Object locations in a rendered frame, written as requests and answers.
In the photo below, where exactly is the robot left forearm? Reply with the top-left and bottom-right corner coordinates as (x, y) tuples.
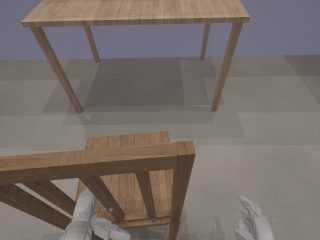
(60, 220), (92, 240)

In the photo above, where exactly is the chair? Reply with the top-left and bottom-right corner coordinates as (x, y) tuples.
(0, 131), (196, 240)

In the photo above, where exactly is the robot right hand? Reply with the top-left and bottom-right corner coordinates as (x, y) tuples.
(235, 195), (275, 240)

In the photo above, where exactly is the robot left hand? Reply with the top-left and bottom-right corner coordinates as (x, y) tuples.
(71, 176), (131, 240)

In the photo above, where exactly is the table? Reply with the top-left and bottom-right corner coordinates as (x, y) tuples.
(21, 0), (250, 114)

